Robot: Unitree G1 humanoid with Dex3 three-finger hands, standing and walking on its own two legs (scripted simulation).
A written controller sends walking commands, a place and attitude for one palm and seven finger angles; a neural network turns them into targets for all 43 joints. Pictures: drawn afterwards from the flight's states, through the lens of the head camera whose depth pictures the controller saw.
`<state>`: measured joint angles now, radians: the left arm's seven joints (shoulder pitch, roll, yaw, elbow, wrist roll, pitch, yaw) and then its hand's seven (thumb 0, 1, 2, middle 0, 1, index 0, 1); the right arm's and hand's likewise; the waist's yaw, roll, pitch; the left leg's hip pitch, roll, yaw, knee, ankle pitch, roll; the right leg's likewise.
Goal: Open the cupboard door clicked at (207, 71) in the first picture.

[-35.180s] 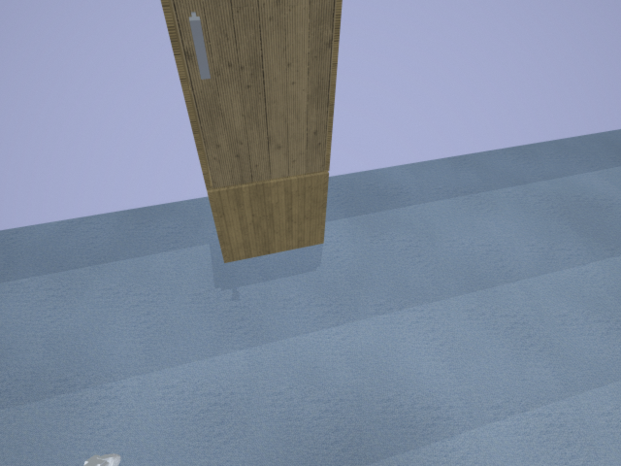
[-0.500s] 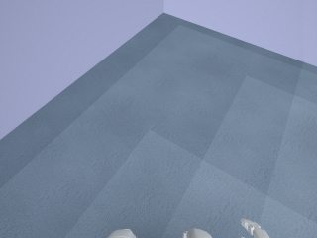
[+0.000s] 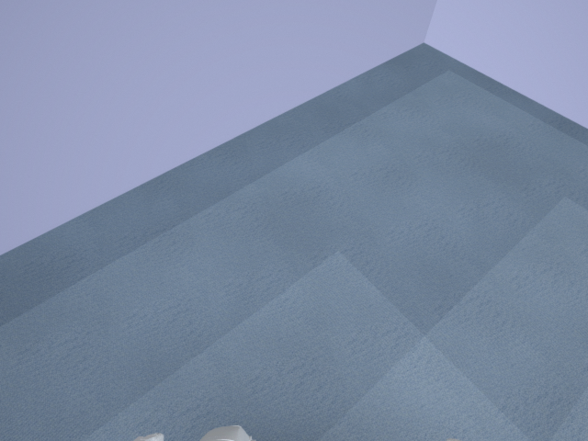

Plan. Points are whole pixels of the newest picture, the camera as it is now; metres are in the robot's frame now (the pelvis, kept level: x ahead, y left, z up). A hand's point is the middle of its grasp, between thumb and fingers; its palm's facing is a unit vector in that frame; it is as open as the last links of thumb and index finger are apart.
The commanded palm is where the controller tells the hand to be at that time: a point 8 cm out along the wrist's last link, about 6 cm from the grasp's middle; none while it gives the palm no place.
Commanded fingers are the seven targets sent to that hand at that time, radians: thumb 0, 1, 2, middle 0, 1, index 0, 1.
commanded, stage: turn to face it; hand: left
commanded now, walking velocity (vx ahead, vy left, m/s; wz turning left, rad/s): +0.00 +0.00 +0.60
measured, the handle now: out of the picture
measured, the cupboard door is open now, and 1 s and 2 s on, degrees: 42 42 42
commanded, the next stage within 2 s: none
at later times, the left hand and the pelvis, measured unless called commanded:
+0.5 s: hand out of the picture +0.03 +0.18 -0.15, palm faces +0.30 -0.91 -0.29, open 7.4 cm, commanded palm none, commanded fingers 0.00 0.90 0.90 -0.20 -0.30 -0.20 -0.30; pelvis +0.01 -0.03 +0.00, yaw +18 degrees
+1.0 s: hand out of the picture -0.01 +0.20 -0.16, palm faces +0.58 -0.76 -0.29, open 7.4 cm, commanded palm none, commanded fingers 0.00 0.90 0.90 -0.20 -0.30 -0.20 -0.30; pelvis +0.03 -0.04 -0.01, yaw +35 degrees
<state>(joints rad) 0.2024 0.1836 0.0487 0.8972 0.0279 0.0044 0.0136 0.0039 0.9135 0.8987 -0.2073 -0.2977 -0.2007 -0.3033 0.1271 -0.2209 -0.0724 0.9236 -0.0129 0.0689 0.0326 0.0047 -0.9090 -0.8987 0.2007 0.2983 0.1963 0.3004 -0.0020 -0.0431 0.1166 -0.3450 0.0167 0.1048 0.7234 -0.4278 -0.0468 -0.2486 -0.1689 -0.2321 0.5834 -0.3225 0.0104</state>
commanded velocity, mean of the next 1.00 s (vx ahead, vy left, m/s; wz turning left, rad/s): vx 0.00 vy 0.00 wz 0.60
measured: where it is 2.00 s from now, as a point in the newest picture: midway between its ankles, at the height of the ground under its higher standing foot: outside the picture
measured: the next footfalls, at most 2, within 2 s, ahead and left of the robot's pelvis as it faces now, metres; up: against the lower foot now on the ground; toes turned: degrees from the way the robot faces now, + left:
left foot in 0.04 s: +0.04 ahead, +0.13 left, +0.00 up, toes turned +8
right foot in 0.36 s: +0.07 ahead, -0.14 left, +0.00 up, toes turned +9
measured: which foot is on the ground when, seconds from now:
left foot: up 0.00-0.02, down 0.04-0.36, up 0.38-0.68, down 0.70-1.00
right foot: down 0.00-0.04, up 0.06-0.34, down 0.36-0.68, up 0.70-1.00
